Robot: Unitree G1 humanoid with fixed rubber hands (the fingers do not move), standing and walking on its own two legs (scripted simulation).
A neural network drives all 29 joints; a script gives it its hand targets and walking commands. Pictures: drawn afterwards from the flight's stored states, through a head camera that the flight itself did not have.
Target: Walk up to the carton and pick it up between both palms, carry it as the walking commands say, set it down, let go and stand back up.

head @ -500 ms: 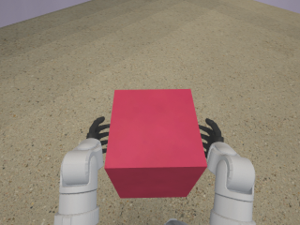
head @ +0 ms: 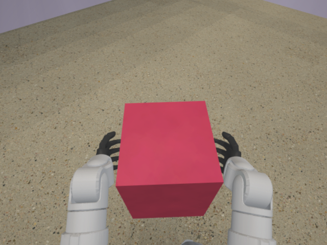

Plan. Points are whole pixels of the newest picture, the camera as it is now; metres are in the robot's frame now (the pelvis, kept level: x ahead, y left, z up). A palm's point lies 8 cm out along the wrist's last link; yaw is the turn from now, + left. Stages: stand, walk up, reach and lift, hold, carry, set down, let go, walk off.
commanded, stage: carry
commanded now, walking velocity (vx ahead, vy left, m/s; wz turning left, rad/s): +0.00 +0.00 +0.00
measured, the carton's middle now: (166, 163) +0.32 -0.01 +0.00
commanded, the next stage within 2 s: hold in 0.92 s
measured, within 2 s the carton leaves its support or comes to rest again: neither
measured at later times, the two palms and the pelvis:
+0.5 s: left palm (103, 163) +0.29 +0.14 +0.06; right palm (229, 163) +0.29 -0.15 +0.07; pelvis +0.00 +0.00 +0.00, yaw +0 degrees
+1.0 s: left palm (105, 166) +0.29 +0.15 +0.04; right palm (225, 166) +0.29 -0.14 +0.05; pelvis +0.00 +0.00 +0.00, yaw +1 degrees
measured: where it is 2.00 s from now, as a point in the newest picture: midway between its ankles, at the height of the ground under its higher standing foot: outside the picture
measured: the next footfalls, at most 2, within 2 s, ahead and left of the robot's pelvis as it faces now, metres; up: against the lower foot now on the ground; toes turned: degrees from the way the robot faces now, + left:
none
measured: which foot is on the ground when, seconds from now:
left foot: down 0.00-1.00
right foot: down 0.00-1.00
